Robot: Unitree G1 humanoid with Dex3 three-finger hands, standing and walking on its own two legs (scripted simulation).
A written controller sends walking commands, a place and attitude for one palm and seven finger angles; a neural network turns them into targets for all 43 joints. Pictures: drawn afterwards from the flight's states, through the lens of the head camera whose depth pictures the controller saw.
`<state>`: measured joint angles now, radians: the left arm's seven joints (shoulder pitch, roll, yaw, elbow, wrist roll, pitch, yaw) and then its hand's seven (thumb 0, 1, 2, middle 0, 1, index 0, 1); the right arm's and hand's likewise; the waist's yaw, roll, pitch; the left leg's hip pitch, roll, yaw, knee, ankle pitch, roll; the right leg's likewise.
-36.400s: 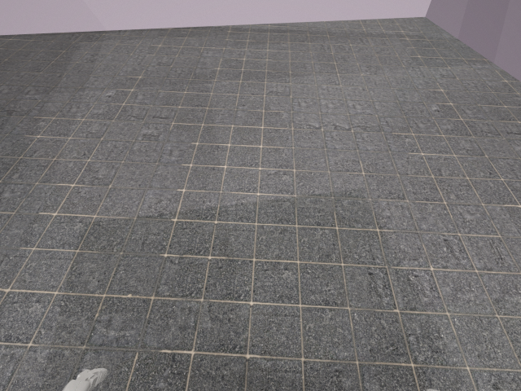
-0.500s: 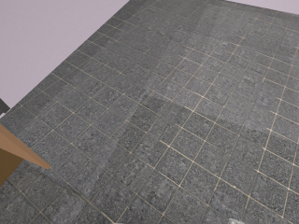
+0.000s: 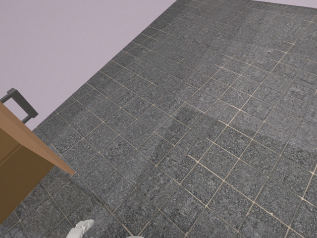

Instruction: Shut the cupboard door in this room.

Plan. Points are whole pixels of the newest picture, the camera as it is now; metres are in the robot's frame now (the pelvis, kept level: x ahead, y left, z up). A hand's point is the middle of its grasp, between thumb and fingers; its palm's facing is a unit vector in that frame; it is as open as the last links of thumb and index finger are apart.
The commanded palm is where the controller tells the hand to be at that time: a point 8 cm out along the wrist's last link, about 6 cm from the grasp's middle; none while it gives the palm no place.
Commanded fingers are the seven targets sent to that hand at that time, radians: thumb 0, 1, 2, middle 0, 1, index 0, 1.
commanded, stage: turn or walk to find it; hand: left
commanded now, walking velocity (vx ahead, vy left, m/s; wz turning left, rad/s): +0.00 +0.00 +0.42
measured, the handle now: (18, 108) +0.50 +0.48 +0.02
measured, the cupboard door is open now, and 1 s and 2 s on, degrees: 91 91 91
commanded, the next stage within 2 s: stand and wait in 1.02 s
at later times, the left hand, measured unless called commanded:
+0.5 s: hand out of the picture -0.07 +0.22 -0.18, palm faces +0.31 -0.92 -0.23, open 7.4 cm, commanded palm none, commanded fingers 0.00 0.90 0.90 -0.20 -0.30 -0.20 -0.30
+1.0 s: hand out of the picture +0.00 +0.24 -0.14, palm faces +0.40 -0.88 -0.25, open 7.4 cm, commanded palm none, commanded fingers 0.00 0.90 0.90 -0.20 -0.30 -0.20 -0.30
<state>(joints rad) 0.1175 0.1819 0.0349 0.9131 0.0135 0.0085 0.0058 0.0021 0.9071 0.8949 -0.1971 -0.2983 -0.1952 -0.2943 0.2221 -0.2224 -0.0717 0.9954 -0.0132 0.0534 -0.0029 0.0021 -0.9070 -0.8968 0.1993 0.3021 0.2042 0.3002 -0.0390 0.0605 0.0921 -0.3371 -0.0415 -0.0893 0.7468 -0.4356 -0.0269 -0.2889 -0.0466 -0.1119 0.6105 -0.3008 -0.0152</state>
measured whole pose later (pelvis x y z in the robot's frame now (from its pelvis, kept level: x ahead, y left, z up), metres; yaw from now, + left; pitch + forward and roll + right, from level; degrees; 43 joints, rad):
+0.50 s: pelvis -0.03 +0.02 +0.00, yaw +14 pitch -1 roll +0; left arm 0.28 0.22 0.07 0.99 0.02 0.03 0.01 0.00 0.91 0.89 -0.20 -0.30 -0.20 -0.29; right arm 0.13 -0.22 -0.05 0.98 -0.01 0.04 0.01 0.00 -0.91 -0.90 0.19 0.30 0.20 0.30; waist 0.03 -0.03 0.09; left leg -0.24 0.03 0.08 0.58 -0.32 -0.04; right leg -0.27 -0.17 -0.33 0.62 -0.31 0.00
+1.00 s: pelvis -0.04 +0.01 +0.01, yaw +24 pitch +0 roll +1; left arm 0.10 0.20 0.05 0.94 0.00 0.04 0.01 0.00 0.91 0.90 -0.20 -0.30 -0.19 -0.29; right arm 0.25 -0.19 -0.06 1.01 -0.02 0.03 -0.01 0.00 -0.91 -0.90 0.20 0.30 0.21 0.30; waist -0.04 0.02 0.08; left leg -0.26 -0.07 -0.07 0.48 -0.22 0.03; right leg -0.32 -0.04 -0.04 0.69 -0.39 0.09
